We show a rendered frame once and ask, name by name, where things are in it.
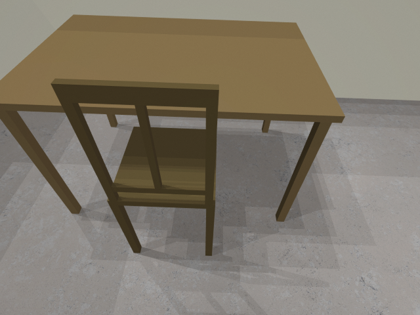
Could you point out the chair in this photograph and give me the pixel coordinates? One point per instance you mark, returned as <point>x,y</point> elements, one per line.
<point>161,167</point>

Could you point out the table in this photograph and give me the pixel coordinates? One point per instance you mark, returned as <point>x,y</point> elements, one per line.
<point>265,71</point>

